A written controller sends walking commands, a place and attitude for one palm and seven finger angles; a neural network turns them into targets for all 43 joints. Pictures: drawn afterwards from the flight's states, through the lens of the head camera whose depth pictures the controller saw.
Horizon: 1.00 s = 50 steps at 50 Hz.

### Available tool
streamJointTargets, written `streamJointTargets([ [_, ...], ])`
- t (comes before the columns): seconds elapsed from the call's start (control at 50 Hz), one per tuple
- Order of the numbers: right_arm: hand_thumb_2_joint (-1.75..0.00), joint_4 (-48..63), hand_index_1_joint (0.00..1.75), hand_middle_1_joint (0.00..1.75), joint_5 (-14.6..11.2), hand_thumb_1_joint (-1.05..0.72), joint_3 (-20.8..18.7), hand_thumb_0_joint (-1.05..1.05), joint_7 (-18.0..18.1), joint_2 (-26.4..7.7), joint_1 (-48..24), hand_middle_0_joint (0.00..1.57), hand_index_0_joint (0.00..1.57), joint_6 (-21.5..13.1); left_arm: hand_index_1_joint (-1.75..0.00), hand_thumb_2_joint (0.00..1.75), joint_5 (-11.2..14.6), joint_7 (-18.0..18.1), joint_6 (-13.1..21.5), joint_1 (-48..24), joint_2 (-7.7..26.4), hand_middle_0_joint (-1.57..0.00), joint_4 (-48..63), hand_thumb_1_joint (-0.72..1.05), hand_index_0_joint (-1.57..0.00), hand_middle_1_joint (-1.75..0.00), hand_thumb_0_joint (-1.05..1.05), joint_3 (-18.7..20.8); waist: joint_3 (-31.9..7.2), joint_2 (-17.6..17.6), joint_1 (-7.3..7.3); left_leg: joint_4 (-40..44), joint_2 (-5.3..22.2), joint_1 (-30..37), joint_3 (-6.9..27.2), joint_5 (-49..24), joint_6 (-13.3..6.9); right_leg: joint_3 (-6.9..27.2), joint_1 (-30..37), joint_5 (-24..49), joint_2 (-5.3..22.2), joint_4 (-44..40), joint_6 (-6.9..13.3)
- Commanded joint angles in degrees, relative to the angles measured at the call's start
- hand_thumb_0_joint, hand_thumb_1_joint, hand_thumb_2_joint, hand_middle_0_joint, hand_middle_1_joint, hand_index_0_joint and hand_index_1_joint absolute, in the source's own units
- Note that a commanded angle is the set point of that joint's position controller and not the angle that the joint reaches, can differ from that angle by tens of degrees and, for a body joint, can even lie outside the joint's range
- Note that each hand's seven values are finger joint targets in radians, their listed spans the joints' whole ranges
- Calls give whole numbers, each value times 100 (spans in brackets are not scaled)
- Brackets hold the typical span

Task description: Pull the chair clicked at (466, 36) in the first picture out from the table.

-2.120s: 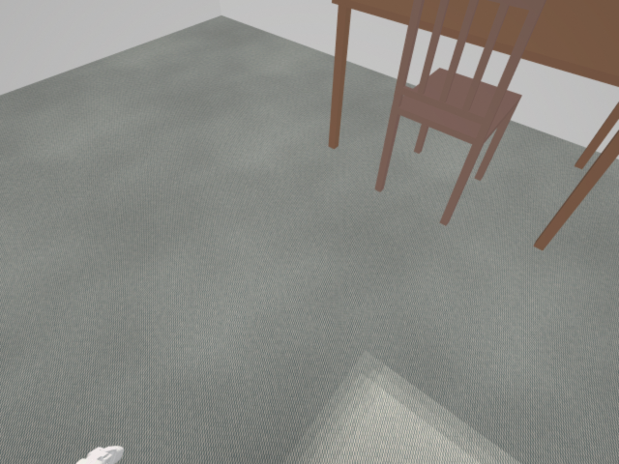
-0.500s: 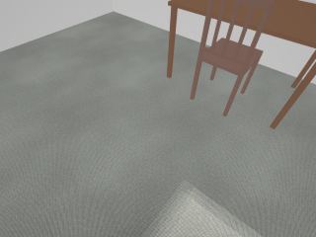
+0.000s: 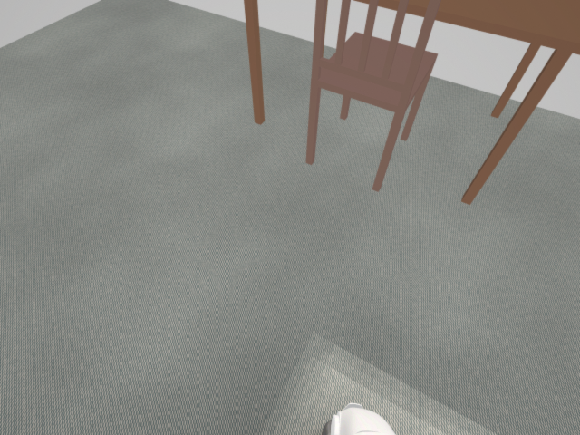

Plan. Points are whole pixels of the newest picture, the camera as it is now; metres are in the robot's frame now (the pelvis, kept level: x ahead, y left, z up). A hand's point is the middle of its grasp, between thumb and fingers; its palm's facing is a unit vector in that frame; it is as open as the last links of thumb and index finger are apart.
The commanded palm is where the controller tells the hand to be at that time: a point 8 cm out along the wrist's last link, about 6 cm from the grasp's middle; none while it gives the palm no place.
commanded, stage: walk to a spot facing it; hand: left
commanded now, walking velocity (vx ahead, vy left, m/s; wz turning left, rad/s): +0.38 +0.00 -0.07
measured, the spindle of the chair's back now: (370, 20) +1.26 -0.22 -0.04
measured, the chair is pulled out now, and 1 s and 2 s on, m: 0.00 0.00 0.00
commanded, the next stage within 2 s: turn to face it in 0.86 s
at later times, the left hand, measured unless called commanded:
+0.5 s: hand (188, 418) +0.17 +0.18 -0.19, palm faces +0.11 -0.99 -0.09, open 7.4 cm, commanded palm none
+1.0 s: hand (231, 214) +0.57 +0.15 -0.17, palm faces -0.14 -0.97 -0.20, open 7.4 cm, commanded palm none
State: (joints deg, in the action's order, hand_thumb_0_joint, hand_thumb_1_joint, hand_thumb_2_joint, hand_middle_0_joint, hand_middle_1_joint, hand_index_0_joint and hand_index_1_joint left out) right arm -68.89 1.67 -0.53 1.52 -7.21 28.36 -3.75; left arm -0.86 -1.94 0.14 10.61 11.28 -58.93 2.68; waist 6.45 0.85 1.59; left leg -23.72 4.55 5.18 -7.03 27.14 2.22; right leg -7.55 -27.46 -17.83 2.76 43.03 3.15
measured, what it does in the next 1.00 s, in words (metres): walks ahead: right foot, then left foot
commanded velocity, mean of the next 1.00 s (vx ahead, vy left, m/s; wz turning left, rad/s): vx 0.33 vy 0.00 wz -0.15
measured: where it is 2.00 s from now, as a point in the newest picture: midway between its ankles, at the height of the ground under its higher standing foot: (294, 319)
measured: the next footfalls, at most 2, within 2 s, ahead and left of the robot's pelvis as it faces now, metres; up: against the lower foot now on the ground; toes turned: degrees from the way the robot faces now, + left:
right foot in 0.04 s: +0.15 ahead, -0.12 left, +0.00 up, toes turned -8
left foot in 0.46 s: +0.32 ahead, +0.12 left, +0.00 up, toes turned +11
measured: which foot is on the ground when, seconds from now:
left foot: down 0.00-0.04, up 0.06-0.44, down 0.46-0.98, up 1.00-1.00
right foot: up 0.00-0.02, down 0.04-0.48, up 0.50-0.96, down 0.98-1.00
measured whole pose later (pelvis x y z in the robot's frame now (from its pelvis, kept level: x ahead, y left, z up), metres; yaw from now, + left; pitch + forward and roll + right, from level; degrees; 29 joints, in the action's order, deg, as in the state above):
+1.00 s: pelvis +0.44 -0.01 -0.01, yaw -7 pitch -1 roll +1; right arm -68.3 1.1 -1.8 0.6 -6.8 27.2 -2.7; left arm -1.5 -1.4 2.8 6.2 10.5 -57.7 3.1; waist 5.4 0.1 2.3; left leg -40.4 7.0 -1.4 -15.1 29.5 2.4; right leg -8.5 -24.8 -9.7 3.0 36.1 4.5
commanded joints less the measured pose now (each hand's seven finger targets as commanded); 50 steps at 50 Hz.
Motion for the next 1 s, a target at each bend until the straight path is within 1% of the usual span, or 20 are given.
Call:
streamJointTargets([
  [0.0, -90, 364, 30, 30, -159, -90, -250, 0, -29, -1026, -279, 20, 20, -128, -30, 90, -96, 117, 274, 2254, 871, -20, -331, 90, -20, -30, 0, 287, -1074, -364, -1272, -2760, 436, -2392, -207, -3623, -476, 590, 3670, 460, 384, -1197, 419],
  [0.02, -90, 528, 30, 30, -218, -90, -205, 0, -41, -544, -71, 20, 20, -145, -30, 90, -70, 192, 306, 2534, 1408, -20, -356, 90, -20, -30, 0, 399, -1582, -1614, -1148, -4687, -206, -3551, -78, 141, -311, 3300, 4201, -241, 2071, -2115, 1096],
  [0.04, -90, 701, 30, 30, -183, -90, -232, 0, -52, -604, -490, 20, 20, -90, -30, 90, 39, 203, 264, 2217, 1576, -20, -258, 90, -20, -30, 0, 424, -1312, -1323, -1081, -5568, -91, -4037, 469, 515, -423, 4135, 3568, -1301, 2420, -2965, 1316],
  [0.08, -90, 866, 30, 30, -74, -90, -287, 0, -111, -583, -1133, 20, 20, -15, -30, 90, 9, 264, 255, 1160, 1036, -20, 34, 90, -20, -30, 0, 257, -85, -612, -696, -5646, 425, -4268, 734, -393, -412, 3401, 1770, -1892, 2145, -3239, 1022],
  [0.12, -90, 693, 30, 30, 8, -90, -267, 0, -140, -389, -636, 20, 20, 143, -30, 90, -51, 286, 311, 629, 624, -20, 132, 90, -20, -30, 0, 115, -158, -431, -176, -5011, 540, -3671, 641, -833, -292, 2096, 959, -1004, 1658, -3209, 703],
  [0.16, -90, 634, 30, 30, 11, -90, -269, 0, -166, -302, -311, 20, 20, 220, -30, 90, -83, 293, 367, 579, 577, -20, 75, 90, -20, -30, 0, 105, -341, -552, 42, -4351, 561, -3382, 483, -933, -195, 1459, 806, -382, 1424, -3217, 623],
  [0.34, -90, 1372, 30, 30, -47, -90, -293, 0, -340, -382, -1784, 20, 20, 96, -30, 90, -71, 227, 429, 1066, 708, -20, -161, 90, -20, -30, 0, 146, 18, -499, -256, -1762, 300, -3167, 34, -1422, -141, 1001, 1443, 57, 1305, -3213, 564],
  [0.38, -90, 1383, 30, 30, -49, -90, -320, 0, -325, -437, -1752, 20, 20, 54, -30, 90, -73, 231, 413, 1102, 688, -20, -191, 90, -20, -30, 0, 164, 88, -332, -167, -1331, 199, -2688, -106, -1410, -177, 940, 1450, 277, 1303, -2967, 493],
  [0.42, -90, 1139, 30, 30, -15, -90, -375, 0, -253, -685, -948, 20, 20, -14, -30, 90, -44, 228, 382, 1068, 567, -20, -171, 90, -20, -30, 0, 155, -256, 111, 212, -640, 42, -1215, -164, -1362, -275, 487, 1088, 1004, 879, -1686, 263],
  [0.44, -90, 947, 30, 30, 49, -90, -496, 0, -179, -1235, -129, 20, 20, -58, -30, 90, -11, 193, 378, 1136, 308, -20, -69, 90, -20, -30, 0, 122, -753, 1151, 534, 26, 1001, -96, 1292, -814, -669, 22, 285, 667, 321, -4, -36],
  [0.46, -90, 832, 30, 30, 36, -90, -633, 0, -134, -1836, 495, 20, 20, -24, -30, 90, 10, 140, 377, 1050, 76, -20, 146, 90, -20, -30, 0, 65, -971, 2236, 600, 939, 2248, 349, 3151, -523, -1144, -138, -786, -1513, -274, 1891, -246],
  [0.48, -90, 764, 30, 30, 13, -90, -555, 0, -57, -1575, 336, 20, 20, 17, -30, 90, -49, 192, 343, 730, 292, -20, 192, 90, -20, -30, 0, 110, -949, 1680, 616, 1245, 2297, 44, 3358, 44, -1170, 549, -1075, -1351, -95, 2828, -157],
  [0.52, -90, 998, 30, 30, -14, -90, -406, 0, -39, -1023, -502, 20, 20, -48, -30, 90, -72, 105, 342, 479, 179, -20, 117, 90, -20, -30, 0, 145, -318, 492, 256, 1283, 1943, -799, 2341, -285, -1060, 748, -1330, -228, 385, 3146, -171],
  [0.6, -90, 939, 30, 30, -31, -90, -342, 0, 12, -577, -658, 20, 20, -220, -30, 90, -123, 94, 159, 864, -88, -20, -78, 90, -20, -30, 0, 144, -499, 317, -125, 1200, 1418, -1030, 740, -2454, -887, 685, -846, 401, 490, 2632, -358],
  [0.74, -90, 659, 30, 30, -55, -90, -297, 0, 11, -728, -280, 20, 20, -185, -30, 90, -107, 9, 39, -31, -77, -20, 211, 90, -20, -30, 0, 103, -40, 555, -42, 1346, 1259, -653, -80, -3064, -896, 293, -1138, 946, 526, 884, -423],
  [0.86, -90, 431, 30, 30, 3, -90, -314, 0, -4, -859, -31, 20, 20, -95, -30, 90, -62, 23, 110, -563, 7, -20, 375, 90, -20, -30, 0, 78, 117, 660, 33, 874, 1403, -496, -420, -3994, -825, -8, -265, 691, 174, -475, -72],
  [0.92, -90, 453, 30, 30, -55, -90, -323, 0, -9, -1016, -305, 20, 20, -66, -30, 90, -111, 70, 235, 936, 332, -20, -74, 90, -20, -30, 0, 173, -731, 375, -719, -1184, 1144, -833, -766, -5147, -538, -286, 1955, 976, -257, -1205, 147],
  [0.94, -90, 498, 30, 30, -126, -90, -291, 0, -72, -864, -216, 20, 20, -65, -30, 90, -127, 135, 325, 1713, 827, -20, -293, 90, -20, -30, 0, 297, -1379, -470, -1006, -2722, 814, -2007, -855, -3767, -322, 691, 3440, 1576, 611, -1314, 403],
  [0.96, -90, 688, 30, 30, -197, -90, -231, 0, -58, -491, 42, 20, 20, -84, -30, 90, -52, 208, 354, 2087, 1459, -20, -324, 90, -20, -30, 0, 428, -1982, -1841, -895, -4808, -137, -3537, -630, 522, -42, 3306, 4475, 3181, 2304, -1837, 1204],
  [0.98, -90, 811, 30, 30, -190, -90, -254, 0, -6, -635, -454, 20, 20, -40, -30, 90, 62, 252, 305, 1944, 1514, -20, -269, 90, -20, -30, 0, 444, -1848, -1194, -951, -5473, -16, -3793, 212, 793, -111, 3405, 3947, 3450, 2407, -2261, 1496],
])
